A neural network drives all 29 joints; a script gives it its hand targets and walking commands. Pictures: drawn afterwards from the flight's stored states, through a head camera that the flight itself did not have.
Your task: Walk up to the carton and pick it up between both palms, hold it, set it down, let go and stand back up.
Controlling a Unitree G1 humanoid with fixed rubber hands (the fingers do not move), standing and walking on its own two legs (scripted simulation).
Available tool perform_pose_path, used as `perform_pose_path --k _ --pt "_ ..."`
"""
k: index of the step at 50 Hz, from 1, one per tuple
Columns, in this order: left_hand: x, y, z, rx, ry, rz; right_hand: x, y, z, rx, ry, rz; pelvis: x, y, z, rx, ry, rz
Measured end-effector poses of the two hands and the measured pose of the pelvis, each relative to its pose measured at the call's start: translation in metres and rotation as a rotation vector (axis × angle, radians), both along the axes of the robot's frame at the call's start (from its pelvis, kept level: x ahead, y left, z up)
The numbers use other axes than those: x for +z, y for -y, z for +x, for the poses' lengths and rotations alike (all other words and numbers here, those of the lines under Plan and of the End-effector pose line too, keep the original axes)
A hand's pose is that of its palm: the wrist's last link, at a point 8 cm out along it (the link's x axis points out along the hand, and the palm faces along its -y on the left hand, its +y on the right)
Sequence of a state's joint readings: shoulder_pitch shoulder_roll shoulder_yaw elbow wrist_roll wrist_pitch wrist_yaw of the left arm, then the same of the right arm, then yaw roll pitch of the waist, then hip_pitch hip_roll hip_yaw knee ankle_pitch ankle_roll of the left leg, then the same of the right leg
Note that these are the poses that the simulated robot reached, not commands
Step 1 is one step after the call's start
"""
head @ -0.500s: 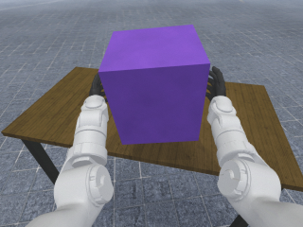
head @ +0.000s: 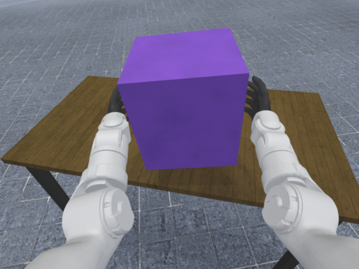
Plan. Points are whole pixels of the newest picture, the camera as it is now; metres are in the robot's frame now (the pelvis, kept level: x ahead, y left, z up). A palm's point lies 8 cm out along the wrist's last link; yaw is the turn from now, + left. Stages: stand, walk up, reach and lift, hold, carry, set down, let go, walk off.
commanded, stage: set down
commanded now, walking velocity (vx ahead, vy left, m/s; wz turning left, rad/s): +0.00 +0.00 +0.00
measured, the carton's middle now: (186, 101) +0.49 -0.04 +0.16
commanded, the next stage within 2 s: none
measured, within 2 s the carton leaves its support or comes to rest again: rests again in 1.92 s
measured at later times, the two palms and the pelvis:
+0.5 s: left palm (130, 117) +0.45 +0.10 +0.15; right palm (266, 116) +0.40 -0.22 +0.15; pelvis +0.01 +0.01 +0.00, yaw -1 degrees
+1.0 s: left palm (128, 127) +0.46 +0.11 +0.12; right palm (256, 124) +0.41 -0.21 +0.12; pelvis +0.01 +0.00 +0.00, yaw -1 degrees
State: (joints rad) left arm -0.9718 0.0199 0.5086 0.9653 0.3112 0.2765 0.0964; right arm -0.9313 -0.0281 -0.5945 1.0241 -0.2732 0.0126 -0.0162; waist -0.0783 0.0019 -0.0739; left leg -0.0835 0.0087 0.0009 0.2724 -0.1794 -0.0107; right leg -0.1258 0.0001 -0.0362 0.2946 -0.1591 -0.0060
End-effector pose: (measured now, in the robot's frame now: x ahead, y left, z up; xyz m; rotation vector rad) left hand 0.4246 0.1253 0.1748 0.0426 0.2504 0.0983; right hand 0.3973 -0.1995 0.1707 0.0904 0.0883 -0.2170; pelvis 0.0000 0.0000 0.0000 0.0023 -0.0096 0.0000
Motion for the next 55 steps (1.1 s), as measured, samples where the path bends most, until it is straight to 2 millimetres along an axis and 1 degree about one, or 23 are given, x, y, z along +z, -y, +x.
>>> perform_pose_path --k 6,12,16,22,28,33,42,49,55 --pt "-0.019 -0.007 0.002 0.009 -0.027 -0.004 -0.015 -0.008 0.004 -0.002 -0.027 0.001 0.000 0.000 0.001 0.009 -0.032 -0.001" --pt "-0.033 -0.002 0.008 -0.008 -0.041 0.002 -0.026 -0.004 0.005 -0.031 -0.041 0.001 -0.001 -0.001 0.004 0.009 -0.078 -0.006" --pt "-0.032 0.007 0.014 -0.028 -0.029 0.010 -0.026 0.004 0.005 -0.056 -0.030 0.004 -0.001 -0.003 0.007 0.004 -0.103 -0.010" --pt "-0.024 0.021 0.021 -0.064 -0.019 0.018 -0.020 0.018 0.005 -0.073 -0.023 -0.004 -0.002 -0.005 0.011 -0.010 -0.103 -0.010" --pt "-0.024 0.027 0.026 -0.084 -0.038 0.015 -0.024 0.025 0.006 -0.068 -0.042 0.001 -0.001 -0.006 0.010 -0.022 -0.088 -0.006" --pt "-0.032 0.025 0.028 -0.075 -0.063 0.016 -0.034 0.024 0.008 -0.053 -0.068 -0.001 -0.001 -0.006 0.010 -0.029 -0.100 0.000" --pt "-0.051 0.014 0.030 -0.044 -0.087 0.019 -0.050 0.012 0.015 -0.038 -0.095 -0.011 -0.002 -0.005 0.009 -0.023 -0.151 0.001" --pt "-0.058 0.011 0.031 -0.047 -0.075 0.015 -0.053 0.009 0.016 -0.047 -0.086 -0.020 -0.002 -0.004 0.011 -0.013 -0.179 -0.005" --pt "-0.060 0.016 0.032 -0.068 -0.078 0.020 -0.056 0.014 0.012 -0.060 -0.090 -0.020 -0.003 -0.005 0.012 -0.013 -0.175 -0.009"
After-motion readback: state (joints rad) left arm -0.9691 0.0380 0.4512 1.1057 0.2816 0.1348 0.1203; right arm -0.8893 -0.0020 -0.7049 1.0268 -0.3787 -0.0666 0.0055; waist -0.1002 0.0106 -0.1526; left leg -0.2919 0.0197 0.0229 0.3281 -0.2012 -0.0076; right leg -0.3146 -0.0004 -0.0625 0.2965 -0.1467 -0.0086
